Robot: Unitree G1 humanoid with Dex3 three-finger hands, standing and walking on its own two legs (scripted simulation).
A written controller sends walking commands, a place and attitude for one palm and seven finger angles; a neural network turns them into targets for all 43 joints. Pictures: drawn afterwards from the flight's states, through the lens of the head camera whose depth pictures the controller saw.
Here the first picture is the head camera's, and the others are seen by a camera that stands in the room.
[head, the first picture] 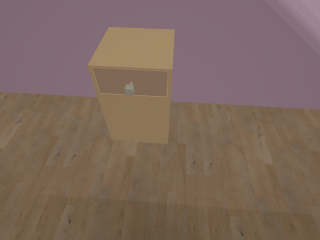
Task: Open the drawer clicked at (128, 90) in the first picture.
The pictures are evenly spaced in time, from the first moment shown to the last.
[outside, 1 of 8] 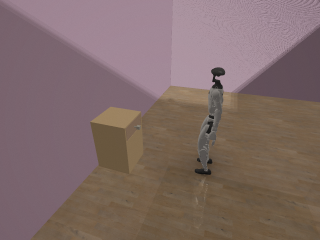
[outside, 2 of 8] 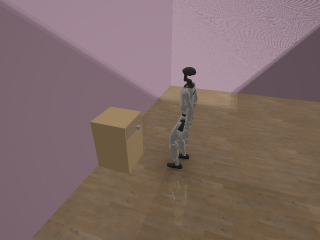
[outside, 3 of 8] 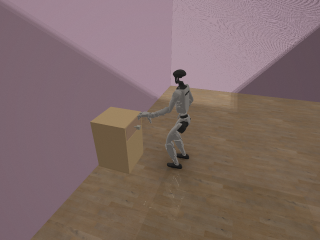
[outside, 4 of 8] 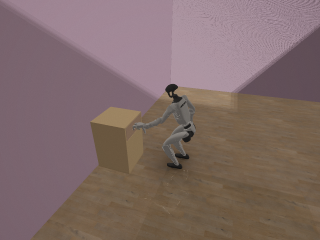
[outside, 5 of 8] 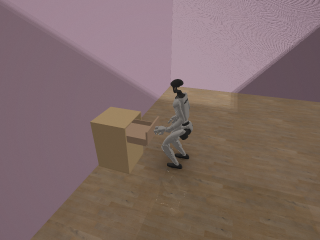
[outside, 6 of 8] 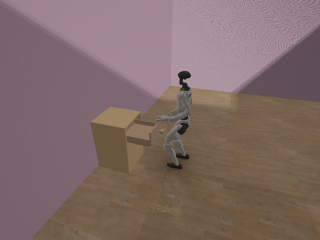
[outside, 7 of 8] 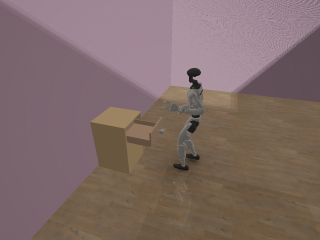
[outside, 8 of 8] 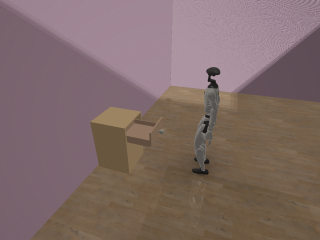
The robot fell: no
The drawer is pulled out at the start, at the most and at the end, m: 0.00 0.30 0.30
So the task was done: yes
